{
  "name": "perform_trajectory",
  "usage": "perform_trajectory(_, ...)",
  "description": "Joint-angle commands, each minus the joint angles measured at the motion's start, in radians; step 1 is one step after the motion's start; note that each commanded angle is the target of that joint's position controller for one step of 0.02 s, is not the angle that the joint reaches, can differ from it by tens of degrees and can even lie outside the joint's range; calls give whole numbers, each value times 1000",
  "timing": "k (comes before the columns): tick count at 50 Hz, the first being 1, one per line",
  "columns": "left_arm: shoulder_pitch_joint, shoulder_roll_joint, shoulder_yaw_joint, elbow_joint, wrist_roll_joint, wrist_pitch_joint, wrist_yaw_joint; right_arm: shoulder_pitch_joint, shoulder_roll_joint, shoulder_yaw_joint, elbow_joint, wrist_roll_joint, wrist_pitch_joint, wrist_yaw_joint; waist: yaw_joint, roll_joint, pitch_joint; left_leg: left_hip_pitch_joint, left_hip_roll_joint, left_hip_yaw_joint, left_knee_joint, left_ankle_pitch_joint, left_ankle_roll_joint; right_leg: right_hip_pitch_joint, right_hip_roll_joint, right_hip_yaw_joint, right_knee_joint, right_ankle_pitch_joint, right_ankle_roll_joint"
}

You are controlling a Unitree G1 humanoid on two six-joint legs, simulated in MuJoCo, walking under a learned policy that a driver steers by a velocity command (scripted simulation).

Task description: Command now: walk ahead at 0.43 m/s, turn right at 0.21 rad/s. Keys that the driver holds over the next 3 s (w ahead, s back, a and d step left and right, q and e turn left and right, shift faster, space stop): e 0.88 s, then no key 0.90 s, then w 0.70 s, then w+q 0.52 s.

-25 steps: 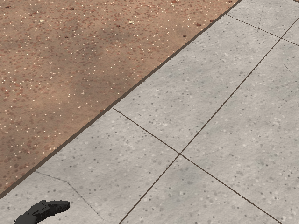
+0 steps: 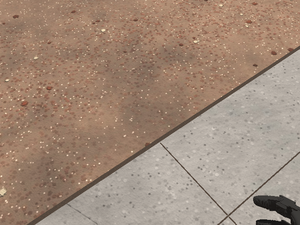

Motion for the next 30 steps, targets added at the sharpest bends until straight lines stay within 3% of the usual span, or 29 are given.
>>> perform_trajectory(1,-37,183,39,-46,1,7,14,117,-154,-61,-32,-16,-28,-5,-156,-107,-67,289,-44,31,-89,27,48,-73,-202,136,172,672,-105)
perform_trajectory(2,-48,144,25,-70,16,3,15,249,-208,-78,-10,-39,-32,-14,-214,-77,-199,552,57,-38,-32,223,94,-201,-141,104,380,575,-59)
perform_trajectory(3,42,45,-7,-93,33,-10,14,347,-291,-96,-6,-63,-17,-26,-212,147,-369,949,340,-342,33,491,230,-565,-8,21,758,102,26)
perform_trajectory(4,90,76,-4,-84,16,-17,15,358,-244,-84,-9,-46,0,-25,-209,245,-504,961,428,-523,-22,523,300,-644,18,112,937,-339,44)
perform_trajectory(5,26,163,26,-89,-10,-8,17,305,-184,-65,-14,-37,12,-27,-209,148,-377,836,378,-392,-43,502,267,-691,-33,130,1010,-308,50)
perform_trajectory(6,-37,155,29,-107,-12,4,21,245,-150,-54,-12,-27,16,-30,-183,113,-261,715,332,-273,-63,501,237,-724,-67,87,1002,-261,57)
perform_trajectory(7,-51,138,31,-105,-1,21,26,189,-121,-46,-3,-22,17,-28,-151,73,-183,584,289,-195,-104,467,220,-701,-96,70,958,-206,67)
perform_trajectory(8,-38,124,36,-101,4,44,31,137,-104,-42,0,-23,14,-26,-114,87,-137,460,259,-129,-154,411,205,-633,-122,64,914,-164,73)
perform_trajectory(9,-21,101,35,-103,4,66,34,101,-115,-47,7,-34,10,-23,-88,103,-112,356,245,-82,-202,378,208,-562,-117,42,909,-119,82)
perform_trajectory(12,-51,73,36,-144,12,96,38,46,-140,-59,24,-42,0,-33,-65,104,-80,278,254,9,-270,330,231,-539,-125,29,806,-7,94)
perform_trajectory(16,-146,67,33,-196,17,94,12,43,-166,-68,51,-29,17,-56,-93,73,-95,315,246,107,-278,250,213,-480,-132,5,594,169,67)
perform_trajectory(21,-239,104,49,-266,17,114,-17,75,-217,-86,87,2,49,-50,-120,67,-72,413,294,112,-200,159,185,-466,-112,-35,442,81,23)
perform_trajectory(23,-229,108,57,-277,18,119,-22,68,-223,-90,96,19,59,-49,-101,63,-71,431,287,129,-116,139,143,-405,-85,-67,316,114,-8)
perform_trajectory(24,-208,125,66,-274,21,118,-17,96,-207,-87,111,22,62,-48,-94,37,-80,412,252,158,-34,111,100,-327,-60,-70,231,203,-34)
perform_trajectory(25,-151,203,93,-268,22,114,0,162,-175,-80,130,2,62,-44,-90,-92,-124,335,172,222,148,17,24,-174,-105,33,158,522,-82)
perform_trajectory(26,-124,328,119,-284,29,113,21,160,-125,-60,85,-48,59,-38,-114,-381,-148,7,9,273,476,-523,-84,37,-347,387,166,912,-257)
perform_trajectory(27,-106,276,98,-297,48,91,11,91,-136,-59,69,-44,59,-40,-53,-284,-249,-97,-52,63,670,-709,-94,48,-424,520,130,841,-385)
perform_trajectory(28,-122,245,88,-296,44,71,3,43,-166,-67,64,-15,64,-41,-45,-182,-229,-122,-32,0,732,-653,-77,26,-378,436,116,799,-357)
perform_trajectory(29,-168,222,84,-294,29,59,6,46,-156,-67,68,-5,68,-49,-75,-136,-196,-137,-12,-19,710,-573,-63,-7,-328,369,122,710,-300)
perform_trajectory(30,-212,193,75,-301,13,60,11,51,-163,-70,79,-14,72,-59,-92,-99,-170,-137,1,-28,658,-513,-62,-45,-299,337,113,636,-259)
